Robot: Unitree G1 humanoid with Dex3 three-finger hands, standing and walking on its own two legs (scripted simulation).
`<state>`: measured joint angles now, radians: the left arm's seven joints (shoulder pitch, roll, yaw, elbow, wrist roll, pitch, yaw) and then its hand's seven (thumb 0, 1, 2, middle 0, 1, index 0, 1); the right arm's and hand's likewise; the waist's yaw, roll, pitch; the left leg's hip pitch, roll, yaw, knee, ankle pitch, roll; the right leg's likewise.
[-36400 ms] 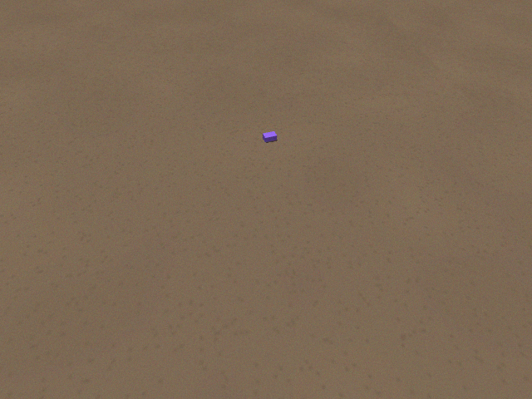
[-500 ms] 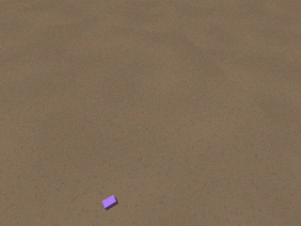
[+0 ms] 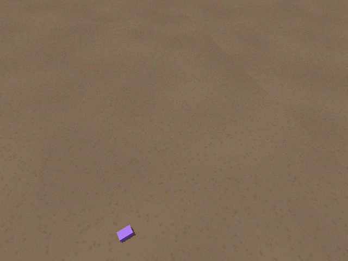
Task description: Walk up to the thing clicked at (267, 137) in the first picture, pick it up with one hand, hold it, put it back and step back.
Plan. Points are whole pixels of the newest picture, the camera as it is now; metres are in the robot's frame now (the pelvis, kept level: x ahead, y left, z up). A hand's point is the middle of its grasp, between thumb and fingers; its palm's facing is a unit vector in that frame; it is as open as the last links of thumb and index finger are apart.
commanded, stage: stand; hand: left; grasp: from above
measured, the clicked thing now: (125, 233) +0.39 +0.25 -0.76
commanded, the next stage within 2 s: step back in 0.42 s
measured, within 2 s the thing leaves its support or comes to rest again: neither
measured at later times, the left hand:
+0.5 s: hand out of the picture +0.08 +0.25 -0.16, palm faces -0.01 -0.94 -0.34, open 7.4 cm
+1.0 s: hand out of the picture -0.02 +0.24 -0.17, palm faces -0.07 -0.90 -0.43, open 7.4 cm
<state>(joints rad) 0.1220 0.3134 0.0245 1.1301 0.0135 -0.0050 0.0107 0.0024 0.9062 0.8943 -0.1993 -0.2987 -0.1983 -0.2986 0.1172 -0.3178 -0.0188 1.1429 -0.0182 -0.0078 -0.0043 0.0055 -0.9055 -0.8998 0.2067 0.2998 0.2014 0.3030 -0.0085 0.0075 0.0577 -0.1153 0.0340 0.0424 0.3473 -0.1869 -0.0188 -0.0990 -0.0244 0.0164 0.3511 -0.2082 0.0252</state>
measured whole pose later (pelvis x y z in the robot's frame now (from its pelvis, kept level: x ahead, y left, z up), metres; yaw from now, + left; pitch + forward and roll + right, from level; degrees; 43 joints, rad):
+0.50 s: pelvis +0.00 +0.00 +0.00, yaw +0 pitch -1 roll +0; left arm 0.10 0.35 0.02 1.08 -0.01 0.01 0.00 0.00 0.90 0.89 -0.20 -0.30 -0.20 -0.30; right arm 0.08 -0.34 -0.02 1.10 0.00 0.01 0.01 0.01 -0.90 -0.90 0.21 0.30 0.20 0.30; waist -0.02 0.00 0.09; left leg -0.18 0.04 0.04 0.41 -0.21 -0.02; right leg -0.16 -0.02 0.02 0.41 -0.23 0.02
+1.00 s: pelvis -0.11 -0.03 -0.04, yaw -2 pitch -2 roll +1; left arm 0.17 0.36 0.06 0.90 0.04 0.03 -0.01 0.00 0.91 0.89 -0.20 -0.30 -0.20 -0.30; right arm 0.07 -0.41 -0.06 0.89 -0.01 0.07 -0.01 0.01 -0.90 -0.90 0.21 0.30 0.20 0.30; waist 0.01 0.06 0.17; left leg -0.54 -0.02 -0.11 1.00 -0.50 0.00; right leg -0.35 0.03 0.02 0.80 -0.41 -0.04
